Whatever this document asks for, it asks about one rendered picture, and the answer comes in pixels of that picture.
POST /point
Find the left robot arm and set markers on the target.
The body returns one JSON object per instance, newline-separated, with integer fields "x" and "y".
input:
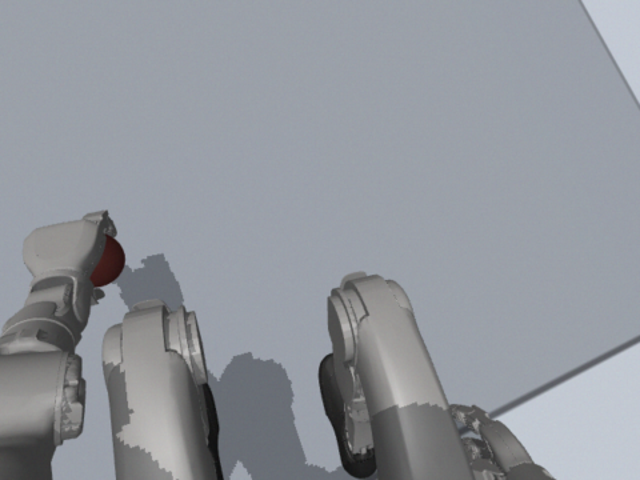
{"x": 42, "y": 392}

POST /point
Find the left robot foot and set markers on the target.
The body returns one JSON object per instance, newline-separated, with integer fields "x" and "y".
{"x": 213, "y": 432}

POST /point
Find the left robot hand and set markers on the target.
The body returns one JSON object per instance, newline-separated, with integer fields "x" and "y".
{"x": 75, "y": 245}

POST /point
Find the right robot foot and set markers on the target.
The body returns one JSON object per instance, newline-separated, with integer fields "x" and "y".
{"x": 357, "y": 465}

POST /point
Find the right robot hand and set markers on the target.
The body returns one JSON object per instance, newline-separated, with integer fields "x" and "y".
{"x": 498, "y": 452}

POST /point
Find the right robot arm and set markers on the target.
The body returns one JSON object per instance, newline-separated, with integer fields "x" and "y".
{"x": 529, "y": 471}

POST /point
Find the ball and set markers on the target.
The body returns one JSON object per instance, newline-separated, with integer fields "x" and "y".
{"x": 110, "y": 265}

